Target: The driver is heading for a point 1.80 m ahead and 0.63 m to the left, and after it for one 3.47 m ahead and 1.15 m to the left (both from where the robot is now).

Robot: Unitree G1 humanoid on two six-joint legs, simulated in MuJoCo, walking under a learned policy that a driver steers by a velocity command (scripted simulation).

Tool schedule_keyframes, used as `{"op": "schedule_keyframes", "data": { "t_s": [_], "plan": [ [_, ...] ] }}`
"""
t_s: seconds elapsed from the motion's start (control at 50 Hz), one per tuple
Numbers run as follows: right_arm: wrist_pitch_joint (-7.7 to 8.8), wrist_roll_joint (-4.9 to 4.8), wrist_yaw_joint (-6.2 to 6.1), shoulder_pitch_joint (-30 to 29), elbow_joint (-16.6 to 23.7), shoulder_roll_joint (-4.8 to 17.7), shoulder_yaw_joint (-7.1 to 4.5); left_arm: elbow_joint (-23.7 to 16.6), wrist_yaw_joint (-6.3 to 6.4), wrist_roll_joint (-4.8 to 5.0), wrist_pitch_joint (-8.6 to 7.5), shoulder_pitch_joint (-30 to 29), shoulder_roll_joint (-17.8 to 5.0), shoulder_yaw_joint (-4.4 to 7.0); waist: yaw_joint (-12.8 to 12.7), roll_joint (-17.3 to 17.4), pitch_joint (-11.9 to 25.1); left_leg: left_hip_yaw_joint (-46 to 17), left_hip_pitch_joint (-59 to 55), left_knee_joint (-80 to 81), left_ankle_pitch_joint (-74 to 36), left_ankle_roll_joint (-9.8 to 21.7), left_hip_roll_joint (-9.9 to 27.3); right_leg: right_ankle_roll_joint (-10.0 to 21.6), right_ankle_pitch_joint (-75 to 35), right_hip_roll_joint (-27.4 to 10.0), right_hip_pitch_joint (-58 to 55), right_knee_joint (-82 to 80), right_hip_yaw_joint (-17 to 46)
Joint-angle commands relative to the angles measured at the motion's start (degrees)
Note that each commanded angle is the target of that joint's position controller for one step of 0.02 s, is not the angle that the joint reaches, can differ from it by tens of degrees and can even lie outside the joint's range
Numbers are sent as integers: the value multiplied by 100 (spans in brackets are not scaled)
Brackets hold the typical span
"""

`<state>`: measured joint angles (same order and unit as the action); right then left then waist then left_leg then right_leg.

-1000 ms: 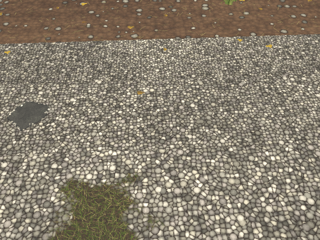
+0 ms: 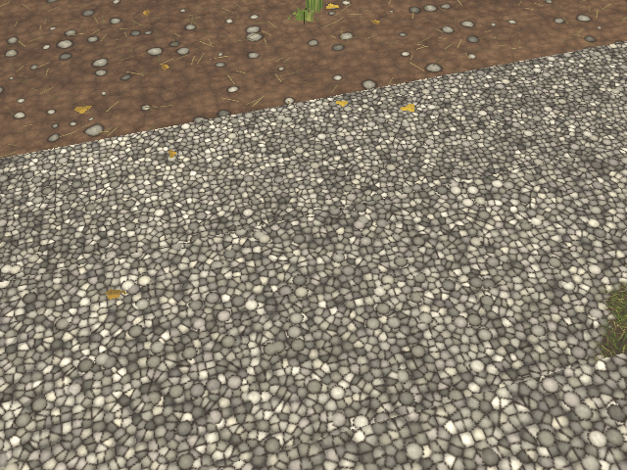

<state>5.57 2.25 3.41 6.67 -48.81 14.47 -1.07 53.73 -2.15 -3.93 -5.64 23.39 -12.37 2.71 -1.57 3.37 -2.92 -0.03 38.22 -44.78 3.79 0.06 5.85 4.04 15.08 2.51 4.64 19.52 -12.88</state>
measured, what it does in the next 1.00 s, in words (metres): walks ahead, turning left: left foot, then right foot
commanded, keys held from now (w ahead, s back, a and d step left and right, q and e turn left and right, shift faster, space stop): q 0.72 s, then no key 0.28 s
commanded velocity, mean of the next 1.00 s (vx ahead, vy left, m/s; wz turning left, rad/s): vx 0.05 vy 0.00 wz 0.48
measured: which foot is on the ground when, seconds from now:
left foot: up 0.00-0.16, down 0.18-0.68, up 0.70-1.00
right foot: down 0.00-0.22, up 0.24-0.66, down 0.68-1.00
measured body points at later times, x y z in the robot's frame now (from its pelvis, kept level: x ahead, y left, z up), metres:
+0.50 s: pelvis +0.13 +0.05 +0.00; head +0.17 +0.06 +0.45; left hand +0.19 +0.36 -0.10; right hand +0.30 -0.19 -0.11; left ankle +0.20 +0.14 -0.74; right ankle +0.18 -0.10 -0.70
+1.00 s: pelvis +0.17 +0.00 +0.01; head +0.21 +0.01 +0.46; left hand +0.12 +0.29 -0.09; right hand +0.43 -0.16 -0.10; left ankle +0.11 +0.13 -0.70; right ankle +0.20 -0.08 -0.74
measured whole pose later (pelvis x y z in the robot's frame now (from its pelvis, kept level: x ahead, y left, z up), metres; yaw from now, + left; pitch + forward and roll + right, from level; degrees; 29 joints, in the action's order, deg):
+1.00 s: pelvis +0.17 +0.00 +0.01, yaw +30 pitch +0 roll +0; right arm 1.9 3.1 2.5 8.9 -43.5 16.8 -3.7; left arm 40.0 -0.6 -1.1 -5.8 14.9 -16.1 2.1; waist -2.1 0.6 -5.2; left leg 0.0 21.5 -42.5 15.6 -5.2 2.7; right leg 3.5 8.5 1.1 4.1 12.7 -5.0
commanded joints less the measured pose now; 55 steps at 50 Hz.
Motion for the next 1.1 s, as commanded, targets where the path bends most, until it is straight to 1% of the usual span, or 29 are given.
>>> {"op": "schedule_keyframes", "data": {
  "t_s": [0.02,0.12,0.18,0.2,0.22,0.24,0.26,0.28,0.3,0.32,0.34,0.38,0.44,0.54,0.6,0.64,0.68,0.7,0.72,0.74,0.76,0.78,0.8,0.82,0.88,0.94,1.02,1.08,1.1],
  "plan": [
    [-50,-40,59,646,158,177,-30,-602,112,-15,-152,-755,-892,260,539,-447,170,-290,-480,211,-656,41,83,1052,-5171,-2060,54,-468,605],
    [-102,-2,79,-226,439,415,-189,-430,270,64,-115,-367,-1091,424,231,-596,-2,173,-620,839,-213,203,-271,630,-4958,-1956,-796,-38,107],
    [18,-76,-42,-184,465,783,-386,-427,300,134,-43,-361,-1196,489,369,-487,316,486,-1700,1647,-846,577,-818,199,-5278,-1705,-857,844,-155],
    [110,-81,-176,89,438,1162,-511,-531,227,143,-27,-208,-1093,464,318,-20,980,110,-2894,1504,-2978,1094,-703,-188,-4499,-1332,-425,1767,-328],
    [71,25,-348,1029,350,1587,-654,-849,171,19,-41,88,-563,264,423,826,2451,-1834,-5379,1546,-4246,2503,618,-844,-1141,-673,1266,3280,-233],
    [63,94,-392,1771,186,1583,-617,-1227,44,130,-5,-960,-853,307,883,377,2922,-3408,-6130,2375,-3564,2822,1407,-879,2785,25,2314,4247,660],
    [217,134,-399,1776,-65,1608,-719,-1515,-25,197,48,-1859,-725,240,999,-107,1682,-3070,-5419,2629,-2559,2263,1239,-639,2829,-260,3139,4505,1489],
    [248,-45,-386,1214,9,1447,-753,-1387,75,105,90,-1718,-1001,326,692,-112,911,-2513,-4437,2904,-1963,2057,991,-578,2601,-568,3155,4486,1600],
    [212,-173,-359,686,134,1090,-646,-1182,211,-20,112,-1041,-1244,428,229,33,824,-2252,-3685,3199,-1373,2017,752,-519,2362,-741,2564,4236,1674],
    [210,-261,-343,409,239,871,-549,-1142,285,-70,120,-844,-1002,371,12,247,536,-2069,-2867,3481,-1047,1923,559,-461,2088,-801,2074,3955,1679],
    [165,-211,-320,306,323,838,-513,-1142,336,-97,126,-815,-807,323,-133,116,499,-1941,-2338,3682,-842,1818,420,-438,1805,-727,1552,3789,1633],
    [188,-111,-256,49,518,977,-547,-1023,290,90,219,-496,-622,247,-298,-69,599,-1589,-1943,3827,-590,1593,198,-508,1221,-488,985,3503,1401],
    [302,-119,-171,240,702,1133,-604,-976,266,135,383,-575,-828,245,-51,86,502,-1794,-2007,3789,216,1511,175,-754,869,-418,1047,3059,1407],
    [283,-167,-147,719,917,1002,-557,-922,449,114,312,-942,-992,188,379,143,488,-2776,-2908,3489,1382,1602,515,-777,829,-492,1577,2143,1608],
    [188,-144,-138,626,1081,1017,-535,-840,429,180,242,-824,-1055,160,363,139,540,-3005,-2883,3334,1416,1620,450,-597,638,-304,1211,1318,1481],
    [106,-120,-119,452,1121,1016,-506,-825,375,312,178,-609,-1095,147,171,95,570,-3098,-2680,3103,1245,1556,301,-367,-3,-171,660,311,1367],
    [8,-54,-68,563,1061,776,-380,-912,339,402,73,-392,-1184,143,40,26,729,-3090,-2284,2792,1212,1260,18,248,-847,-569,-126,-355,1622],
    [-27,16,-59,420,1376,373,-239,-1022,428,316,-21,-202,-1590,234,-48,-931,819,-2270,-1149,1980,1996,659,-751,1600,-1253,-1810,-747,-738,3226],
    [-28,266,-112,360,1380,503,-277,-1138,430,105,-152,-515,-1964,331,35,-1139,194,-1237,101,782,2750,-73,-1374,2531,-1970,-2933,-973,-1243,4303],
    [-77,312,-172,519,1137,808,-353,-1251,443,24,-163,-785,-1779,300,143,-500,248,-1167,-129,-81,2549,-201,-858,2100,-1684,-2784,-788,-1325,3788],
    [-113,233,-278,709,979,984,-431,-1447,394,140,-163,-1199,-1508,233,326,-660,274,-945,-431,-663,2223,-261,-816,1626,-1405,-2260,-564,-1282,3128],
    [-123,230,-363,793,872,1001,-471,-1593,366,256,-182,-1531,-1136,97,428,-928,157,-789,-481,-1083,1933,-314,-875,1300,-1284,-1873,-398,-1275,2678],
    [-136,299,-374,712,887,893,-455,-1655,379,321,-182,-1513,-993,43,407,-1071,116,-587,-572,-1530,1805,-339,-924,1178,-1530,-1683,-223,-1245,2421],
    [-146,291,-327,694,883,786,-418,-1726,393,289,-161,-1433,-1115,74,383,-957,95,-359,-724,-1972,1710,-352,-935,1174,-1805,-1610,-35,-1239,2184],
    [-220,69,-180,504,873,602,-351,-1717,318,218,-124,-897,-1391,210,61,-712,-12,-128,-608,-1431,1148,-530,-709,1237,-2233,-1409,-438,-1108,1689],
    [-312,33,-109,164,900,514,-324,-1516,233,274,-63,-253,-1424,249,-212,-763,48,-9,-492,6,954,-648,-340,1201,-2789,-1648,-1303,-767,1761],
    [-275,64,-18,119,826,654,-334,-1619,2,322,-3,-667,-1481,272,-69,-827,232,316,-1664,1173,1220,-402,-290,1137,-3236,-1730,-725,-352,1860],
    [-118,-236,77,302,661,597,-292,-1630,-270,446,69,-1457,-988,15,470,-541,574,170,-3336,2635,-906,-146,-252,496,-2889,-1274,287,244,1714],
    [-44,-323,63,279,805,797,-280,-1553,-327,472,114,-991,-758,-52,264,-296,1097,-241,-3997,2301,-2288,278,241,-27,-2220,-914,398,370,1449]
  ]
}}
Velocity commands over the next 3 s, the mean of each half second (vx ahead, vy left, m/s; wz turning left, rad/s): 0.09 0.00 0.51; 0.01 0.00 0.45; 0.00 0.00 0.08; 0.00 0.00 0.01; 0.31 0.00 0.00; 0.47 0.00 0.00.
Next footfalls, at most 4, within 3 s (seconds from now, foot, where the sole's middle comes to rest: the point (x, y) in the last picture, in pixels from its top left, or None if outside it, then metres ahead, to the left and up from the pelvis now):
0.18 left None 0.24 0.15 -0.78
0.68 right None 0.23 -0.07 -0.78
1.08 left None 0.15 0.15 -0.78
2.56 left None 0.38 0.29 -0.78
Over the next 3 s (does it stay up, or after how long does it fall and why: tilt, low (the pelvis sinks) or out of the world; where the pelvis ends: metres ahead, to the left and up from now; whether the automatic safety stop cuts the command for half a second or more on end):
stays up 0.54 0.24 -0.09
